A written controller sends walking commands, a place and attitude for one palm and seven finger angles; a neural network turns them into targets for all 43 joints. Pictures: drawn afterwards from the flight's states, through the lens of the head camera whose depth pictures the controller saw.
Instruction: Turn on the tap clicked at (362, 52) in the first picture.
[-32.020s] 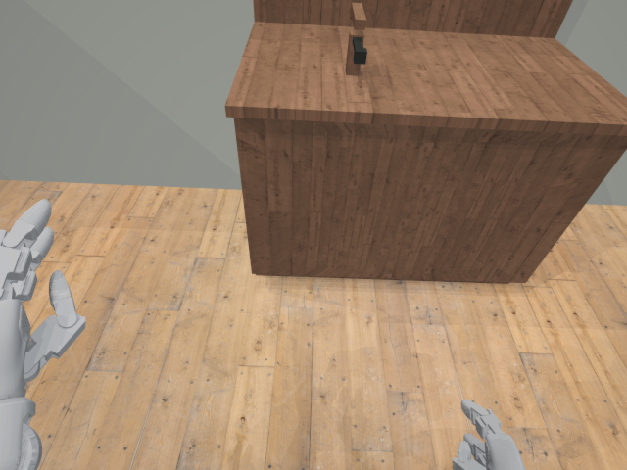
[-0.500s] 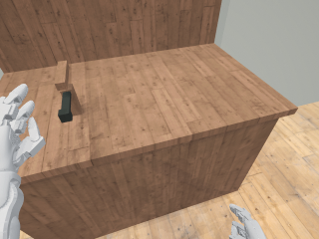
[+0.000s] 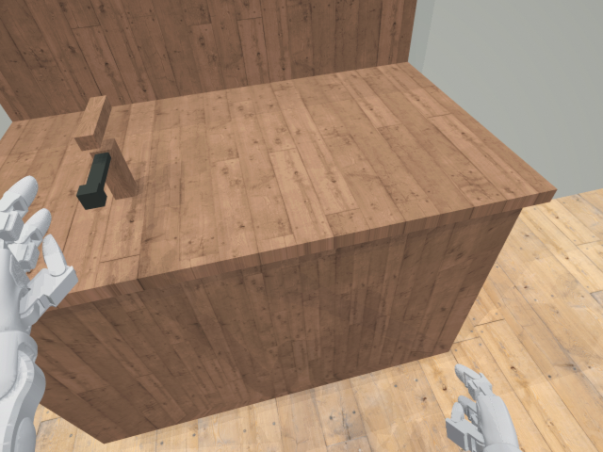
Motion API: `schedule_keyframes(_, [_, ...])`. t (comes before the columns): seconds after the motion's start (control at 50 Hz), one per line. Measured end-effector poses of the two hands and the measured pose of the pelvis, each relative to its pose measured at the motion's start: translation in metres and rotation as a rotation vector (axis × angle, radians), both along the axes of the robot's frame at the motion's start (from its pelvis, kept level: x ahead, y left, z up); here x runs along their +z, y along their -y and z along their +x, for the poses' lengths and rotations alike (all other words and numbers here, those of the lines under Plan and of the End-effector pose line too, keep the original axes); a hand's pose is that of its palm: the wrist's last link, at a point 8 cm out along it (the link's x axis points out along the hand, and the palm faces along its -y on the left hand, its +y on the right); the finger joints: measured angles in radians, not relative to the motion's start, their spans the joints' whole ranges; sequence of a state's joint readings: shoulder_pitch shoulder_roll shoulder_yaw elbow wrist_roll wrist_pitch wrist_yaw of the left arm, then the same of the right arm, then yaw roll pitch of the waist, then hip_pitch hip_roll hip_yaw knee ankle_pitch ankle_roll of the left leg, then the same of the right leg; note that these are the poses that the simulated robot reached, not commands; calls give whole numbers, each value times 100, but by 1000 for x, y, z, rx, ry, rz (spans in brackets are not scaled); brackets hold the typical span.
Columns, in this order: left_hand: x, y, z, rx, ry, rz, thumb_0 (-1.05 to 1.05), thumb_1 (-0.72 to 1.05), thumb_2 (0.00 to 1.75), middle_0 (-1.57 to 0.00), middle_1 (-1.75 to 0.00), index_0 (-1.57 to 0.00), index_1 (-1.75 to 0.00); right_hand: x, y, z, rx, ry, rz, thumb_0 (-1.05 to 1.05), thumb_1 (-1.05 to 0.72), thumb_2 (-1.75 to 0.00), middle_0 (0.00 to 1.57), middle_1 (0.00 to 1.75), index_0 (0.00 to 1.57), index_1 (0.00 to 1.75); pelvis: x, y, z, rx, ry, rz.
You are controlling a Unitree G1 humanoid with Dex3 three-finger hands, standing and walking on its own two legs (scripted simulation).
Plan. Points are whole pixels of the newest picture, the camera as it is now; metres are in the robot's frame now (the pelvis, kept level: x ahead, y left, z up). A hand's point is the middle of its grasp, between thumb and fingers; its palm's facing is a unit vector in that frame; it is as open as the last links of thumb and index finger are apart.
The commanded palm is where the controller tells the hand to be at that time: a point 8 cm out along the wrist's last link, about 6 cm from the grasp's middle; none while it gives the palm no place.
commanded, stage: turn the palm inward beside the body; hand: left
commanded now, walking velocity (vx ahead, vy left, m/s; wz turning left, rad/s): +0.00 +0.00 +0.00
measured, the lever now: (92, 196) +0.41 +0.36 +0.14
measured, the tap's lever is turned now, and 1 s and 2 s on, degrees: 0 0 0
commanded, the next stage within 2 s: reach beside the lever's end, fingers flat in 1.48 s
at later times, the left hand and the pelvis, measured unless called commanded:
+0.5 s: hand (45, 278) +0.22 +0.29 +0.19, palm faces +0.49 -0.86 -0.16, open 7.4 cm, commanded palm +0.16 +0.32 +0.20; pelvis +0.02 +0.04 +0.00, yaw +0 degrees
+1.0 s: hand (32, 289) +0.21 +0.29 +0.20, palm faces +0.51 -0.86 -0.10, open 7.4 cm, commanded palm +0.14 +0.32 +0.20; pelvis +0.01 +0.05 +0.01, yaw +0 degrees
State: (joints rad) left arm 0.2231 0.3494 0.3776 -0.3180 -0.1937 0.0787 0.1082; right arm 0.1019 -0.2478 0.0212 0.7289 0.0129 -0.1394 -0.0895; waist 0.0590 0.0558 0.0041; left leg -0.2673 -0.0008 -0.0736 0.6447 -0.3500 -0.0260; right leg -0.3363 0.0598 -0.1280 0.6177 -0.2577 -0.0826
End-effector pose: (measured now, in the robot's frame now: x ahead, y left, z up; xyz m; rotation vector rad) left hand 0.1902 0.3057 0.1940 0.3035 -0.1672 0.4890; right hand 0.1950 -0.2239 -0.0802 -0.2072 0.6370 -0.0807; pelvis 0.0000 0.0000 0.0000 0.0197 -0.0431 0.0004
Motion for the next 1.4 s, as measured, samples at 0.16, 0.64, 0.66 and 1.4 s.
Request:
schedule_keyframes(0.16, [-8,-3,-15,84,17,1,1,89,90,-21,-30,-21,-30,-8,10,7,0,-24,-23,1,-90,-90,20,30,20,30,-4,0,12,9,-18,-3])
schedule_keyframes(0.64, [0,-26,-20,23,30,-119,2,90,90,-20,-30,-21,-30,22,-79,31,105,122,30,1,-90,-90,20,30,21,30,5,-50,20,-1,15,-12])
schedule_keyframes(0.66, [0,-25,-21,21,28,-121,2,90,90,-20,-30,-21,-30,23,-82,32,109,125,30,1,-90,-90,20,30,21,30,6,-51,20,-1,17,-12])
schedule_keyframes(1.4, [6,17,-32,43,-40,-201,2,90,90,-20,-30,-21,-30,31,-48,40,100,139,45,1,-90,-90,20,30,20,30,10,-18,14,4,63,-13])
